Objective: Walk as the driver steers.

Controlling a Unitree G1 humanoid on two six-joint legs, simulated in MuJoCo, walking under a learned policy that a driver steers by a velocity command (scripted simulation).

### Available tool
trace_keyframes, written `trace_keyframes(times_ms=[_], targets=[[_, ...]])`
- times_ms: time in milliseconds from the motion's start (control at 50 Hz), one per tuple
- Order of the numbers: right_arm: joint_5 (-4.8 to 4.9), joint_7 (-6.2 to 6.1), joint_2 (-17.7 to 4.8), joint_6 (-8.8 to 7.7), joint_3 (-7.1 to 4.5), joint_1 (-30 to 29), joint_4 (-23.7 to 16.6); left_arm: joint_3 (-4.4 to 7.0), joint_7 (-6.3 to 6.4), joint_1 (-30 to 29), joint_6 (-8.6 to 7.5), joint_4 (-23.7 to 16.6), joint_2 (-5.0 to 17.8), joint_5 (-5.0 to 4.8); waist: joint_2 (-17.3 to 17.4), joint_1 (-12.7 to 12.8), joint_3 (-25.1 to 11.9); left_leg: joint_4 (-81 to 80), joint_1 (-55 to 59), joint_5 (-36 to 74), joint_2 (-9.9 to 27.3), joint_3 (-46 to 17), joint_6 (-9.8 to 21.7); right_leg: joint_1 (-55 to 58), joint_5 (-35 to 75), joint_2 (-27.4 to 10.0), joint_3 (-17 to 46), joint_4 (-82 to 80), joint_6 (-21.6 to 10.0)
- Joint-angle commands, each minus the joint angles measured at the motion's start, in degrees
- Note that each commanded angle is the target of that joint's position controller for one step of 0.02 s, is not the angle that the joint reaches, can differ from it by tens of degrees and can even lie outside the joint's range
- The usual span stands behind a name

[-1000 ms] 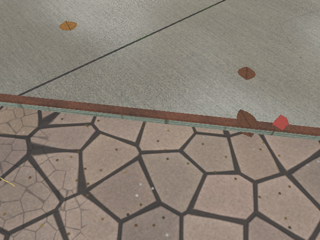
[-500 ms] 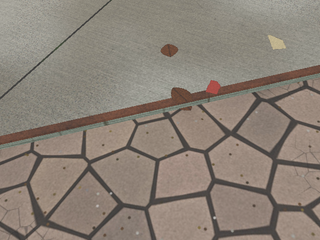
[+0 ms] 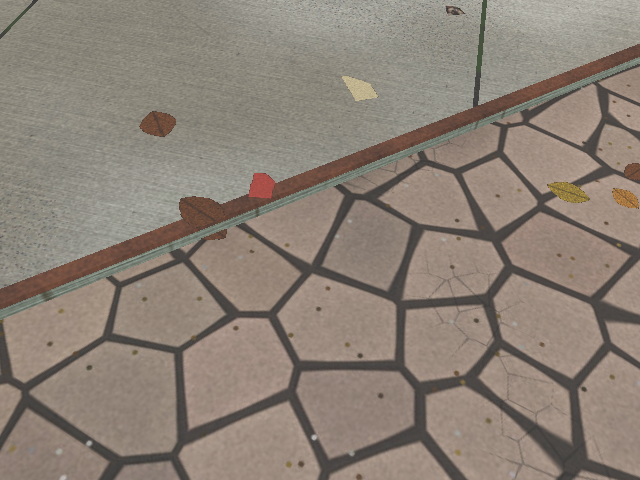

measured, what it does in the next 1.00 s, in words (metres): steps on the spot, turning left: right foot, then left foot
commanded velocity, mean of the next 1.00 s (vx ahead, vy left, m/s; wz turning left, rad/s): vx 0.00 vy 0.00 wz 0.23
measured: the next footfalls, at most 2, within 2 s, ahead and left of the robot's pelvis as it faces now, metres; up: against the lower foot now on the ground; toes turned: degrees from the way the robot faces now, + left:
right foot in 0.20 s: +0.03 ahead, -0.15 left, +0.00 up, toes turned -1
left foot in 0.66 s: +0.02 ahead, +0.10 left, +0.00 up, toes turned +13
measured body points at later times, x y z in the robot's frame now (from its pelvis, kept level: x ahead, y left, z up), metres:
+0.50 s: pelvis +0.00 -0.04 -0.01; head +0.02 -0.04 +0.44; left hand +0.15 +0.23 -0.10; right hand +0.12 -0.33 -0.12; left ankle -0.03 +0.08 -0.70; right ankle -0.01 -0.15 -0.74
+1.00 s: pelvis -0.01 +0.02 +0.00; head +0.02 +0.06 +0.45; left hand +0.04 +0.34 -0.11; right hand +0.23 -0.19 -0.07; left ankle -0.02 +0.09 -0.74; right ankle +0.06 -0.15 -0.68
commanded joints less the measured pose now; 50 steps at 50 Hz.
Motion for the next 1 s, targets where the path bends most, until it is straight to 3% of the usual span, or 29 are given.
trace_keyframes(times_ms=[20,80,120,160,180,200,220,240,260,300,320,380,420,440,460,500,560,600,640,660,680,700,720,760,780,860,980,1000], targets=[[-0.04,-0.46,-9.4,-0.06,-2.19,0.1,-3.2,-0.03,-0.04,-3.6,-1.00,-5.7,1.8,0.25,12.0,-2.0,-5.2,-6.8,10.3,20.3,13.7,-10.3,12.4,-4.2,-0.3,-2.1,-1.4,-5.5,1.4],[0.66,0.38,-11.4,0.35,-2.69,-1.3,-3.0,-1.19,-0.51,-3.7,-1.21,-5.9,0.2,0.91,13.1,-2.1,-6.6,-5.9,8.3,23.2,14.3,-8.4,12.5,4.3,-1.7,-3.5,-4.5,-17.1,0.7],[1.29,0.88,-12.0,0.55,-2.70,-0.6,-2.2,-1.13,-0.76,-2.7,-1.22,-5.4,1.0,0.72,13.7,-2.1,-6.9,-4.9,7.6,24.6,14.7,-8.7,12.5,8.6,0.1,-3.0,-6.3,-23.9,0.0],[2.22,1.06,-11.5,0.64,-2.25,-1.2,-1.5,-1.10,-1.09,0.6,-1.29,-3.8,0.7,0.77,12.8,0.0,-6.7,-2.2,5.7,23.6,13.9,-7.8,10.9,15.4,9.4,-2.1,-8.0,-37.0,-2.1],[2.56,1.20,-9.4,0.35,-1.32,0.4,-0.3,-1.26,-1.11,1.9,-1.40,-3.0,0.4,1.16,11.4,0.8,-6.4,-1.0,2.1,20.4,12.4,-7.4,8.2,22.1,16.7,-2.3,-6.9,-46.4,-3.9],[1.31,1.80,-6.3,-0.49,0.04,3.2,0.7,-1.29,-0.71,2.9,-1.45,-3.0,1.9,1.58,6.6,0.2,-8.7,0.9,-3.5,12.2,10.0,-5.7,3.2,31.8,26.2,-7.4,-0.4,-47.6,-5.5],[-1.72,2.88,-3.0,-1.45,1.43,5.6,0.2,-0.86,0.12,3.1,-1.17,-3.6,6.1,2.31,-7.7,-2.7,-11.2,7.5,-9.9,-8.7,4.9,-1.3,-1.8,37.3,45.6,-18.9,9.9,-42.9,-9.8],[-0.28,2.37,-4.3,-1.22,1.11,2.7,-0.1,-2.03,-0.41,-0.7,-1.84,-3.1,2.0,3.45,-9.3,-1.5,-10.3,6.4,-5.7,-14.9,4.6,-1.9,-3.7,25.0,34.2,-20.7,9.3,-44.1,-16.3],[0.51,1.97,-7.2,-0.78,0.57,1.2,0.4,-2.48,-0.97,-4.9,-2.67,-4.0,0.4,3.60,-5.5,-1.9,-6.8,5.4,-3.1,-9.2,4.5,-1.5,-4.2,21.9,25.0,-16.3,6.0,-45.1,-15.2],[0.73,1.16,-8.9,0.03,0.04,-1.3,0.5,-1.70,-0.71,-4.6,-3.53,-3.1,2.7,3.24,-6.7,-0.3,-4.3,4.6,-4.9,-0.5,3.1,-1.1,-4.4,22.1,17.7,-12.8,2.9,-45.4,-11.6],[0.57,0.86,-9.6,0.52,-0.10,-0.6,0.2,-1.46,-0.50,-4.3,-3.76,-2.4,3.3,2.87,-7.2,-0.5,-3.3,4.7,-5.0,0.9,3.4,-1.7,-4.4,21.1,18.0,-13.5,3.2,-45.5,-11.5],[1.64,0.87,-10.3,0.84,-0.57,1.2,0.2,-0.81,0.38,-1.4,-3.18,-1.8,4.2,2.37,-5.9,0.6,-2.1,11.2,-9.2,-1.4,2.2,-0.3,-3.3,21.8,20.2,-15.9,3.3,-45.1,-13.4],[1.69,1.04,-9.4,1.37,-0.94,0.6,-0.4,-0.53,0.91,-1.3,-3.12,-2.2,4.3,2.46,-6.8,2.1,-2.4,23.9,-14.8,-17.0,2.3,-0.8,-3.4,22.8,26.6,-21.5,6.7,-45.8,-18.0],[1.85,1.22,-9.0,1.80,-1.23,0.7,-0.7,-0.53,0.97,-1.4,-3.34,-2.2,4.2,2.51,-5.6,2.2,-2.3,31.7,-17.8,-21.9,3.4,-2.6,-3.8,23.1,32.7,-24.5,7.8,-45.9,-20.4],[2.17,1.29,-8.5,2.30,-1.48,1.9,-0.4,-0.55,0.87,-2.6,-3.54,-2.2,3.8,2.31,-3.7,1.2,-2.3,34.9,-19.1,-22.6,4.1,-3.5,-4.3,23.2,36.0,-24.9,6.3,-45.7,-21.0],[1.98,1.28,-7.6,3.02,-1.40,3.0,-0.2,-0.36,0.56,-6.4,-3.84,-2.3,3.5,1.78,-2.2,-0.2,-2.6,32.7,-17.6,-18.6,5.0,-2.7,-5.1,22.4,37.0,-22.7,1.1,-45.3,-19.7],[1.96,2.19,-7.1,3.18,-1.01,2.4,-1.5,0.03,0.25,-8.5,-3.30,-2.1,4.0,1.52,-3.5,0.0,-5.1,23.8,-11.2,-12.6,4.2,0.5,-5.0,22.3,38.5,-20.8,-4.3,-43.1,-18.0],[2.22,2.96,-7.9,3.18,-1.31,3.2,-2.4,0.33,0.26,-7.7,-2.92,-1.3,4.9,0.82,-4.2,-0.2,-6.7,16.8,-7.9,-8.8,2.8,2.5,-3.7,23.6,38.3,-21.2,-5.6,-40.3,-16.7],[1.96,3.08,-8.8,3.13,-2.05,7.2,-1.8,0.21,0.25,-6.9,-2.79,-0.1,4.3,-0.34,-2.6,-2.3,-7.7,4.7,0.5,1.8,-0.1,4.2,-0.8,20.2,30.3,-19.1,-9.1,-33.4,-12.3],[1.58,2.28,-13.0,2.89,-3.41,8.4,-2.0,-0.25,-0.03,-3.1,-3.01,1.1,2.2,0.60,6.9,-1.5,-7.6,-0.8,7.5,18.2,3.0,-3.7,2.0,12.9,17.3,-14.6,-14.0,-22.8,-7.3],[1.09,1.27,-20.7,2.25,-4.77,8.7,-4.4,-1.70,-0.09,-5.0,-3.05,-1.8,-1.2,4.11,23.6,-0.6,-6.9,-2.7,14.4,42.2,19.6,-28.4,12.3,-5.1,-15.3,-5.1,-14.9,-4.6,-0.7],[-1.36,2.31,-19.0,0.71,-4.00,10.9,-5.1,-1.04,0.44,-9.7,-3.20,-2.8,1.3,2.50,16.3,-5.2,-13.0,-5.6,11.7,36.0,23.5,-34.5,20.8,-6.4,-18.8,-2.4,-3.8,4.8,-0.9],[-1.14,2.67,-17.4,-0.52,-3.52,8.5,-5.1,-0.49,0.70,-10.3,-3.00,-2.7,3.0,0.90,11.3,-3.7,-9.5,-6.5,10.2,29.0,20.9,-29.3,19.3,-8.3,-14.3,-3.8,-2.2,7.5,-1.8],[1.18,1.77,-13.9,-0.81,-2.65,3.3,-5.4,0.13,1.51,-9.1,-2.77,-0.8,3.8,1.39,6.9,-1.3,-5.8,-6.0,8.4,19.8,15.3,-22.8,13.1,-9.3,-4.2,-5.9,-1.3,3.9,-2.5],[1.59,1.27,-13.2,-0.55,-2.18,2.0,-5.8,0.32,1.57,-8.2,-2.73,-0.4,4.0,1.66,7.6,-0.3,-5.8,-6.2,6.6,21.2,13.4,-20.8,11.9,-6.9,-0.7,-5.6,-1.3,2.9,-2.1],[1.12,0.32,-12.0,-0.10,-1.68,2.6,-6.9,0.00,1.12,-5.6,-2.96,1.0,2.2,1.10,8.1,0.0,-8.1,-6.8,9.0,22.6,11.2,-18.4,11.9,-4.6,5.3,-3.8,-1.5,-0.5,-0.3],[0.34,0.04,-11.2,0.60,-1.19,2.2,-6.5,-0.55,0.95,-6.6,-3.20,1.5,1.5,1.03,10.5,-1.5,-5.8,-7.8,7.0,12.9,10.0,-18.8,11.7,-0.4,6.6,-5.3,-1.8,-13.5,1.2],[0.02,0.14,-10.2,0.62,-0.79,1.4,-6.3,-0.74,0.79,-6.0,-3.33,1.9,1.2,1.03,10.5,-1.4,-5.8,-7.9,6.2,11.4,9.9,-18.2,11.8,1.5,6.7,-6.0,-1.9,-15.9,1.2]])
